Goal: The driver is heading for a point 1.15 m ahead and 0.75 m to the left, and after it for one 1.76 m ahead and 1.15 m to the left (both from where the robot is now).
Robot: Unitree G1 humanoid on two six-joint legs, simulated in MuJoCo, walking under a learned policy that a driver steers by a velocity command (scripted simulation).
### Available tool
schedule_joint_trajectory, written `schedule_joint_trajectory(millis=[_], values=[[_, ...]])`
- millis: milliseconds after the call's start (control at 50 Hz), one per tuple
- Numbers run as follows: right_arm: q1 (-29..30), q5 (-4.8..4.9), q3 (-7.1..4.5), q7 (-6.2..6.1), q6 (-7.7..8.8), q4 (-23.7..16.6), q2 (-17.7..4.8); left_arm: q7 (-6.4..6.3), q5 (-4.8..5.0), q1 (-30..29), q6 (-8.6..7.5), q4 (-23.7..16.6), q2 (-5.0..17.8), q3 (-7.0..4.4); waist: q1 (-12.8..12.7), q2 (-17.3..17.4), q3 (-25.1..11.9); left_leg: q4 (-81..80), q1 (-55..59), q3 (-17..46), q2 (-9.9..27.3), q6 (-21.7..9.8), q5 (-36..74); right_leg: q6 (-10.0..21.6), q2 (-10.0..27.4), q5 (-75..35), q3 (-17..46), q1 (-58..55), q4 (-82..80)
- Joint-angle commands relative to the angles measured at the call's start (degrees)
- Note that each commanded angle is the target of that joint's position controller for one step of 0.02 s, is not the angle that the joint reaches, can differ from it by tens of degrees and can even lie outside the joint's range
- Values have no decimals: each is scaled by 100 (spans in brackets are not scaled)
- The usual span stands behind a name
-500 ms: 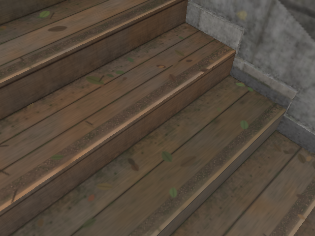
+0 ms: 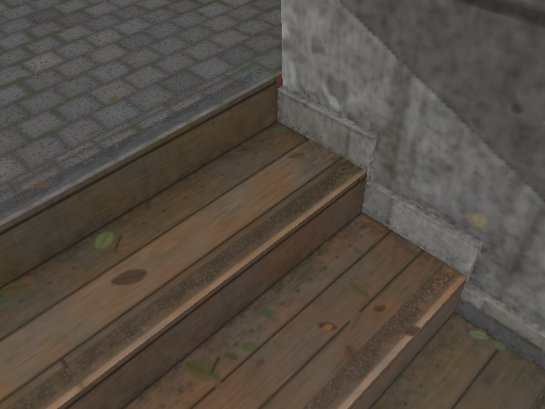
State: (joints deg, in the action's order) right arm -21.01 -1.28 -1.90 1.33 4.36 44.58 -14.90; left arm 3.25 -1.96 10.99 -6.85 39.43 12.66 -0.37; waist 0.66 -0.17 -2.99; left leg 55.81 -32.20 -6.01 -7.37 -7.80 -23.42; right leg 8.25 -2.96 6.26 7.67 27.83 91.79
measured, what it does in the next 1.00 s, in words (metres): climbs, turning left: right foot 0.12 m higher, then right foot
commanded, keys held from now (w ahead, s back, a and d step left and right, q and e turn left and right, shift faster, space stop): w+q+shift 1.00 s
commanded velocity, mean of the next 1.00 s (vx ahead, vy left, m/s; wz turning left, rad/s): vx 1.00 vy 0.00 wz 0.91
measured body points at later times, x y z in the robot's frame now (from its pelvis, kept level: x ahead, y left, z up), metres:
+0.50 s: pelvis +0.39 +0.05 +0.06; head +0.40 +0.12 +0.50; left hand +0.25 +0.28 -0.11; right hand +0.74 +0.03 +0.09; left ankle +0.44 +0.18 -0.48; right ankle +0.29 -0.19 -0.66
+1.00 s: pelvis +0.73 +0.31 +0.32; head +0.71 +0.29 +0.77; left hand +0.53 +0.51 +0.20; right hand +1.06 +0.38 +0.28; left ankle +0.57 +0.29 -0.12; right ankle +0.86 +0.25 -0.37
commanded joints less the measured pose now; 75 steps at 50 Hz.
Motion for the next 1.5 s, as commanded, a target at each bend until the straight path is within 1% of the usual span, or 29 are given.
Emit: schedule_joint_trajectory(millis=[20,120,240,300,320,360,400,440,480,520,560,580,620,740,780,820,860,900,920,980,1080,1200,1260,1300,1320,1340,1380,1420,1500], values=[[-398,73,161,34,111,9,415,67,-9,-290,-179,-852,-484,260,-430,-316,528,-3604,1044,3898,1124,-806,-461,-56,294,654,-159,2520,1661],[-261,223,214,-22,73,-1,221,-147,-174,-1425,-173,-1423,-429,535,-331,-614,801,-4195,-689,2557,513,-635,726,-672,584,180,-1301,1910,-893],[-831,243,100,-153,-42,257,-114,-361,92,-1780,-175,-1672,244,114,-475,751,-553,-2596,2498,2476,421,213,9097,-593,-309,1843,-1738,-443,-4241],[1856,-112,-59,-262,-49,-957,-476,-425,530,1993,-141,-10,1392,-502,-1829,222,-1393,2068,1042,2230,24,936,5794,-510,890,-2542,-560,-4653,-8155],[2266,-105,204,-161,22,-1398,501,-368,265,2425,-62,706,692,-281,-1593,-1277,38,4121,-2017,1388,-295,918,-838,-380,1672,-4214,-250,-5659,-8463],[1569,805,348,-64,57,-1842,902,-380,-796,1929,61,828,-372,-1,-599,-1974,-299,8346,-6017,1065,285,560,-3066,223,3179,-8144,114,-7233,-5650],[2309,726,746,-95,-118,-2775,1476,-617,-387,1450,57,1261,-320,-147,-433,-1571,-292,8466,-7231,2003,1428,375,-4207,-27,3408,-3714,94,-6761,-6977],[2284,289,968,220,-132,-3561,1148,-686,119,-1673,217,745,173,-16,1500,-558,968,3594,-2969,1160,2130,317,-3025,-793,2411,-1951,-1467,-755,-9316],[173,-259,354,136,-65,-2253,-2,-739,204,-1472,-27,469,1703,-473,1813,-155,-553,3482,3105,-614,86,725,342,-230,1420,-8005,-2016,1542,-8424],[-2138,-94,-308,-34,-123,-1302,-1076,-483,392,-1983,-78,15,2687,-769,2893,-619,-1834,1276,3698,340,130,263,522,-72,1661,-11040,-1462,-544,-4749],[-526,47,-276,-100,-283,-1260,-1859,-235,-23,-549,-117,-471,415,-237,480,4359,-1759,-2345,3999,4533,1317,-1230,3200,-615,-332,1627,-368,904,863],[-465,158,-80,-68,-345,-1400,-1082,-82,-84,-368,-214,-428,682,-335,655,3387,-2282,-3258,4146,5461,1454,-1294,557,-437,-221,1474,141,1560,2084],[-1090,332,-71,53,-274,-629,-689,-117,0,-1505,-281,-1046,-122,-28,702,1255,480,-3840,2747,5476,1369,-878,-1361,-364,-273,2046,-420,3559,3596],[494,134,223,-47,-137,-146,189,-141,-40,-1478,-168,-2028,-737,639,-759,472,1437,-4179,-295,3009,683,-478,1011,-561,334,2529,-1087,3898,2769],[601,436,57,-249,-144,-95,-259,-329,-255,-1698,-129,-2541,-569,788,-1018,-29,811,-5277,-2475,2183,342,-447,1598,-725,463,1565,-1715,114,-970],[349,515,-247,-341,116,-201,-1199,-602,-91,-308,-64,-2307,558,104,-1753,426,-1681,-4196,-1463,2814,622,-451,7841,-1004,-159,892,-1703,-3734,-1586],[2189,56,-581,-155,189,-775,-1988,-864,82,3135,68,-1051,1759,-582,-3314,534,-2566,-615,275,2723,669,87,10448,-892,-70,2790,-653,-4689,-3748],[1974,-107,120,184,433,-1671,1007,-633,-39,2320,184,-361,817,-130,-1056,-3743,-861,5106,-1650,2533,-804,10,698,87,1731,549,3924,-3381,-7101],[1212,214,94,294,325,-1754,928,-554,-50,1182,219,-511,-153,-3,-383,-2573,-423,6743,-2420,2181,-505,-72,685,478,2602,2108,5205,-2906,-7877],[805,201,416,343,-133,-1806,1282,-263,140,586,229,446,-994,65,418,10,755,7159,-3038,1699,338,-144,881,-300,1898,2498,1742,-1323,-6861],[1885,412,512,239,-371,-2044,1140,-370,-102,860,165,1178,-482,43,384,4,1191,7262,-3965,1384,788,147,1031,-339,1952,566,-697,-601,-7699],[3863,429,827,284,-292,-3007,1093,-670,197,2143,327,1497,538,-63,-84,84,757,3257,-2744,-44,1584,251,558,-127,1858,-241,-1479,-1169,-9544],[2683,439,382,221,-19,-2876,344,-543,163,2591,102,1848,1480,-62,802,-1685,-819,1752,1464,-933,311,-192,-464,220,2092,-10522,-1391,-2117,-7416],[333,195,-208,102,-121,-1972,-1018,-542,193,1753,24,1369,1915,-276,1779,-1716,-1999,-518,3653,1454,815,-412,1971,-219,1663,-8727,-675,-2014,-4440],[-377,14,-303,-11,-135,-1317,-1467,-317,238,2153,-211,1145,405,17,987,1679,-3103,-2663,5491,5460,3060,-1544,3871,-759,25,68,-256,277,-945],[-639,-301,-109,-69,-94,-1193,-745,-95,328,2135,-396,1434,475,-186,1044,824,-3629,-3294,5124,6459,3336,-1411,4763,-705,-219,822,1274,529,1247],[30,193,-39,100,61,-564,-149,-236,409,414,-131,411,-12,-137,631,18,-1005,-2994,3285,4018,3049,-756,4125,-518,291,1155,258,1954,2154],[778,76,133,152,138,-82,888,-205,368,303,183,119,-163,-88,-97,-173,50,-2978,1882,1874,2493,-44,2919,-195,796,854,133,1780,1383],[1537,-67,113,-36,181,-9,678,-319,515,639,521,-11,-169,-130,-624,318,654,-4120,1116,-304,1872,455,3889,-323,719,318,-449,1243,-1128]])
